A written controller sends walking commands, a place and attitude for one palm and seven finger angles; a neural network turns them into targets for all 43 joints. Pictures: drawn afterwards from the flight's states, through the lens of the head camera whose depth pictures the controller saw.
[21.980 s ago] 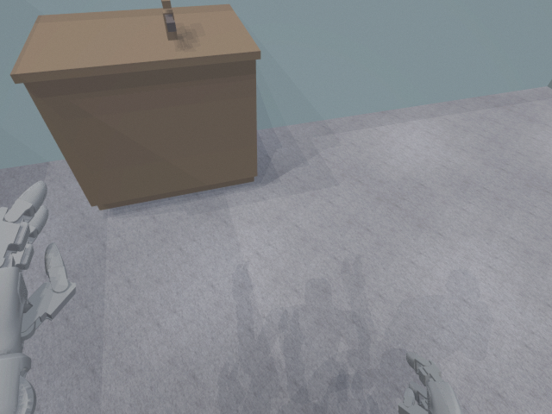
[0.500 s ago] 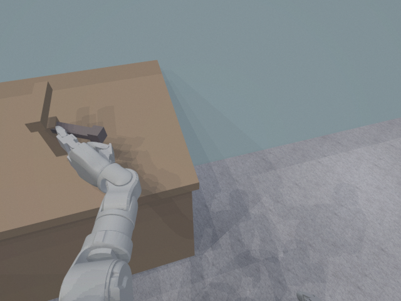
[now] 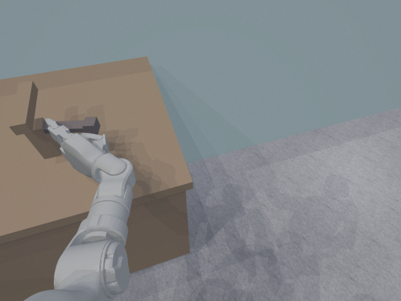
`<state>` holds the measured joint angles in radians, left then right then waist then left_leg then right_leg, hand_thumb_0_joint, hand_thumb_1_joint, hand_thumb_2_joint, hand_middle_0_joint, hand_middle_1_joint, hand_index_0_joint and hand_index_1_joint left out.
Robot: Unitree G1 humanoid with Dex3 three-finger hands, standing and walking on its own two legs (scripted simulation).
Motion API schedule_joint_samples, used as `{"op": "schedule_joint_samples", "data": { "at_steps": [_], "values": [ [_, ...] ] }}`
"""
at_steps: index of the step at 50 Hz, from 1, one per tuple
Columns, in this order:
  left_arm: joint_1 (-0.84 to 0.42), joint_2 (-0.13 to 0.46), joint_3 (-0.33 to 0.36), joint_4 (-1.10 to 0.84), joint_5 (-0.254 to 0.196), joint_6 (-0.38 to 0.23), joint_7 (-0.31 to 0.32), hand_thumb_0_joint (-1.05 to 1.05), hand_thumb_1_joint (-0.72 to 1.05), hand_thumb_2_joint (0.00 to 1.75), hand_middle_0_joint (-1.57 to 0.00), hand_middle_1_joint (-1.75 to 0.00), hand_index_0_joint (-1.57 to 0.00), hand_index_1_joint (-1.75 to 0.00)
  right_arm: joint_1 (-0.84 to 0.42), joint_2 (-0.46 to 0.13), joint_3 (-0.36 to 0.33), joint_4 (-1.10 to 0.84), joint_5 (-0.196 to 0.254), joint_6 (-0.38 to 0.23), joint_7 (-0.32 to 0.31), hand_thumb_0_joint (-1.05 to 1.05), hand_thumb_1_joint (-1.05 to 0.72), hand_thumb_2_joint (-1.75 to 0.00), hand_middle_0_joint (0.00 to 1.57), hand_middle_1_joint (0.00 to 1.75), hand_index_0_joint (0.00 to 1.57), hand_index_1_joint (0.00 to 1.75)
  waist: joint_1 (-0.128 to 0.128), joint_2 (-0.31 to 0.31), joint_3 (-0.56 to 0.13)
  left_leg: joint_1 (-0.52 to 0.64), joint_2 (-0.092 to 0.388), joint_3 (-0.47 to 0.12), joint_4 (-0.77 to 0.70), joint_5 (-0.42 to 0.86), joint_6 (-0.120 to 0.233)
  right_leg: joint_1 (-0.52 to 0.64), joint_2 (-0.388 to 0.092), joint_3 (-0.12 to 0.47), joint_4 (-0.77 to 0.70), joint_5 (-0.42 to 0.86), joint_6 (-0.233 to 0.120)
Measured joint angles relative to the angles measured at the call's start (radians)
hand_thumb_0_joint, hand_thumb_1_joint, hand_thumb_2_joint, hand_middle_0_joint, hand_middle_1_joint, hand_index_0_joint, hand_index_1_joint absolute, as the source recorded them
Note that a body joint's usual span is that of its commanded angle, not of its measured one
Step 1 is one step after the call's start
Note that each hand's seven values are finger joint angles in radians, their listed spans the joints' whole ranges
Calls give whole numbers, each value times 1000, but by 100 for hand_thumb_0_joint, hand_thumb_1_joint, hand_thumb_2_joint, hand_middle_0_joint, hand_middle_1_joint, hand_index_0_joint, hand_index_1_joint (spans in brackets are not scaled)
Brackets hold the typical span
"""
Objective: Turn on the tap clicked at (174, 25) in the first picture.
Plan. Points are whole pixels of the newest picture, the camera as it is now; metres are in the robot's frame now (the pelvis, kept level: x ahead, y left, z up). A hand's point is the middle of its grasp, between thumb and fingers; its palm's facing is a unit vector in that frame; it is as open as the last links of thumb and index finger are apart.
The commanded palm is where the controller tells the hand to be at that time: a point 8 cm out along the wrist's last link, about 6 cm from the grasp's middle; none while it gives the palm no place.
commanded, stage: lift the hand up off the lever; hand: left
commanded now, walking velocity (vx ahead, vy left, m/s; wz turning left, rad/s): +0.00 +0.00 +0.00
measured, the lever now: (91, 125) +0.47 +0.24 +0.09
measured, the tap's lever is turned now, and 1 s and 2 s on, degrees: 75 77 77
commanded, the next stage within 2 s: none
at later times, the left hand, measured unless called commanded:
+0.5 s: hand (94, 140) +0.42 +0.22 +0.09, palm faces +0.81 -0.58 -0.07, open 7.8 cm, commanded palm +0.36 +0.23 +0.10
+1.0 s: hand (89, 139) +0.40 +0.22 +0.12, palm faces +0.81 -0.59 -0.08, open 7.7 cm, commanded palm +0.35 +0.23 +0.12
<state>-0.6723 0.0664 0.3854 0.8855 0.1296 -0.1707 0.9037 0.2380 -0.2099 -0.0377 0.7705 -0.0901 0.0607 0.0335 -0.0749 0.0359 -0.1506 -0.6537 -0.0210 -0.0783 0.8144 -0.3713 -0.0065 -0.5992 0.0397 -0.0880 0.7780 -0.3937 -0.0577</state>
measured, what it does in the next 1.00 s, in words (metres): stands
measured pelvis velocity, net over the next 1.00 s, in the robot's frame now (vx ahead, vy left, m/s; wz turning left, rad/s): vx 0.01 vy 0.01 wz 0.00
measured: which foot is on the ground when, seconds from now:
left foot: down 0.00-1.00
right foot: down 0.00-1.00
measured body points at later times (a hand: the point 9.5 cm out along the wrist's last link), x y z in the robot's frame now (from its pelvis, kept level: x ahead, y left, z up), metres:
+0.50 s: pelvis +0.01 +0.01 +0.01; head +0.04 +0.01 +0.46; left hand +0.37 +0.24 +0.10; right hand +0.12 -0.24 -0.12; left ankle +0.01 +0.12 -0.70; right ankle -0.01 -0.08 -0.70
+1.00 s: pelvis +0.01 +0.01 +0.02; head +0.01 +0.01 +0.47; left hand +0.36 +0.24 +0.12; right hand +0.14 -0.22 -0.11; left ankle +0.01 +0.12 -0.70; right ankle -0.01 -0.08 -0.70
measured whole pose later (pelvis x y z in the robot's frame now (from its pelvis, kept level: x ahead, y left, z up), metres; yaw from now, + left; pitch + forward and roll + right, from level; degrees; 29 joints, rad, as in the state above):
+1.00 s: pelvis +0.01 +0.01 +0.02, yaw +0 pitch +6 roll -1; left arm -0.50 -0.01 0.27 0.55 0.07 0.05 0.86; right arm 0.17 -0.19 -0.02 0.76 -0.06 0.08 0.02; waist -0.01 0.04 -0.11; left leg -0.47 -0.03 -0.07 0.71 -0.34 0.01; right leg -0.41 0.03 -0.07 0.66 -0.36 -0.04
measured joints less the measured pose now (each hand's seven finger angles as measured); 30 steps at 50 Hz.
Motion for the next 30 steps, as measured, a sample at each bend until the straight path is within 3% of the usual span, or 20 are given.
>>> {"op": "schedule_joint_samples", "data": {
  "at_steps": [14,30],
  "values": [
    [78,-18,2,-108,-24,39,-29,2,90,90,-15,-15,-14,-14,25,5,-2,-9,3,10,16,1,-90,-90,20,30,20,30,6,2,3,56,3,11,-32,-4,7,55,3,13,-39,4,6],
    [155,-59,-79,-251,-54,127,-48,2,90,89,-15,-15,-16,-15,-49,7,3,-21,16,7,4,1,-90,-90,20,30,20,30,42,-2,22,131,-8,6,-69,5,14,137,-7,8,-82,12,15]
  ]
}}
